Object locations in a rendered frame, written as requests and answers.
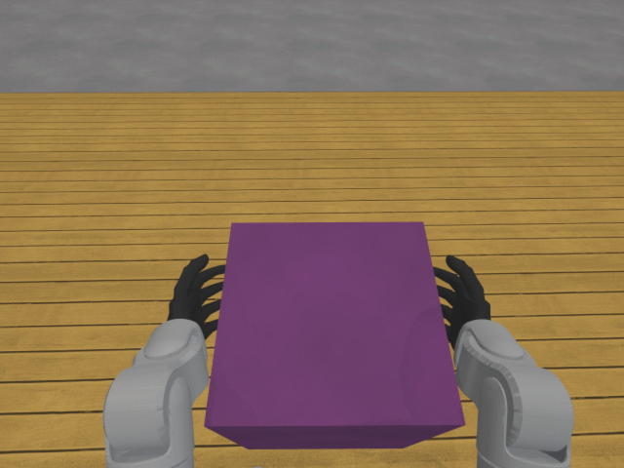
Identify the robot left forearm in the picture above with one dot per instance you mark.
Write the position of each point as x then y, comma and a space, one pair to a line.
147, 412

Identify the robot right forearm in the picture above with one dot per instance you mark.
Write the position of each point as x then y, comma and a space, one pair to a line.
525, 415

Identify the left robot hand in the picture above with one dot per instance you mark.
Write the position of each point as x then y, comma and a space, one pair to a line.
189, 297

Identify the carton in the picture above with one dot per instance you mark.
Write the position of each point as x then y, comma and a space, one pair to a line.
331, 335

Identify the right robot hand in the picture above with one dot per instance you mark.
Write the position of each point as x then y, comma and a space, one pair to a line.
467, 301

